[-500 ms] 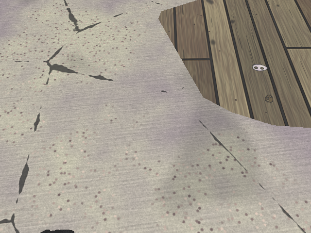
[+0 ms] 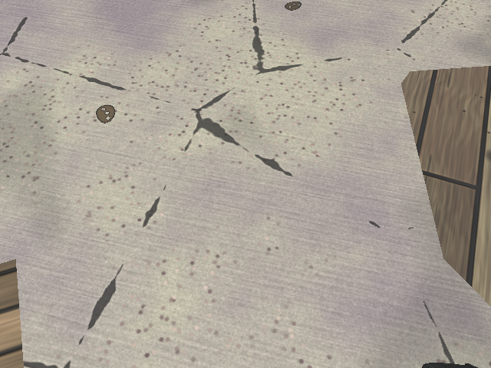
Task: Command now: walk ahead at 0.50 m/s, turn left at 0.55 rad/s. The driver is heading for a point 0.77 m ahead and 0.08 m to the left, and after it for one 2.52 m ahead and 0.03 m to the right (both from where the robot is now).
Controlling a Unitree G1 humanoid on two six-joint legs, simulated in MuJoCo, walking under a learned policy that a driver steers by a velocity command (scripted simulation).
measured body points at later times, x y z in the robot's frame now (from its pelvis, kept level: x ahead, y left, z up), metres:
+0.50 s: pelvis +0.30 +0.00 +0.01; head +0.32 +0.01 +0.45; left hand +0.45 +0.28 -0.08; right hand +0.40 -0.28 -0.11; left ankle +0.13 +0.08 -0.72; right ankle +0.44 -0.09 -0.72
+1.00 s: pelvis +0.56 +0.08 +0.01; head +0.59 +0.09 +0.46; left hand +0.45 +0.34 -0.12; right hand +0.86 -0.06 -0.06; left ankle +0.66 +0.23 -0.71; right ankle +0.44 -0.09 -0.72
